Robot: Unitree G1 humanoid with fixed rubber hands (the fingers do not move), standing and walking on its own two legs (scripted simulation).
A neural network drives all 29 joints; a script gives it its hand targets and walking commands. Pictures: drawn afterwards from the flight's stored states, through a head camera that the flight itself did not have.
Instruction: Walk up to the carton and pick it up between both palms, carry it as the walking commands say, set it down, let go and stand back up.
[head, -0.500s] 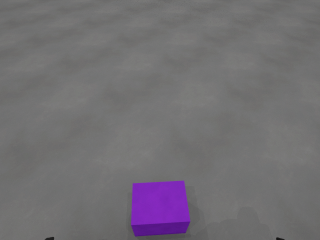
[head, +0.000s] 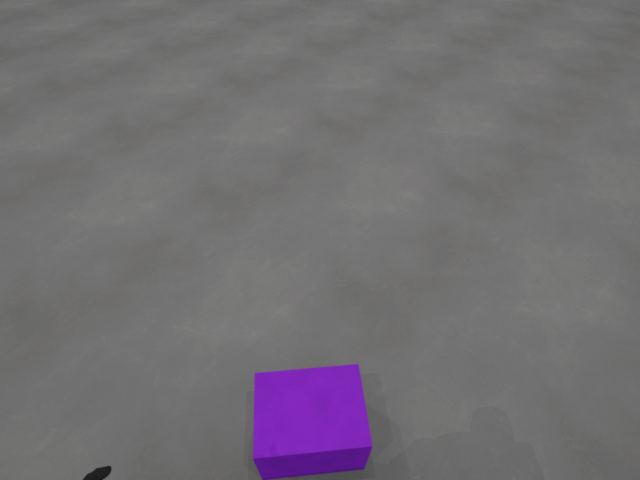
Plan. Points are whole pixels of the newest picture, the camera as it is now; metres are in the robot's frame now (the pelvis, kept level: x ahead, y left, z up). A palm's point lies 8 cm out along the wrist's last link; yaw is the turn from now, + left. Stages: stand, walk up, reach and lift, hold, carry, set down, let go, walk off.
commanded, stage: walk up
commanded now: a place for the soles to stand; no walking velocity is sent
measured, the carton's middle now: (310, 422) +0.42 +0.04 -0.67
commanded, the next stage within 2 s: reach and lift in 0.38 s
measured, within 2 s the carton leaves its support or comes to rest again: neither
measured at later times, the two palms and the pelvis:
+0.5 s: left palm out of the picture +0.16 +0.29 -0.09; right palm out of the picture +0.16 -0.31 -0.09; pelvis -0.01 +0.00 -0.01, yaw +4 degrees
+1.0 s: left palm (130, 434) +0.23 +0.29 -0.14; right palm (507, 425) +0.24 -0.26 -0.13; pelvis -0.07 +0.03 -0.06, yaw +5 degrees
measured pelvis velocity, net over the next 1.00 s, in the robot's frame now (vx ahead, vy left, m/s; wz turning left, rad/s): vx -0.07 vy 0.03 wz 0.09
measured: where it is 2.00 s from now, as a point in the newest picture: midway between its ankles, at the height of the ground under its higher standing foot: outside the picture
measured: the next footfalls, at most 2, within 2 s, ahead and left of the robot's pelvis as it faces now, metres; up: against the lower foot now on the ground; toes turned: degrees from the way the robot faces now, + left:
none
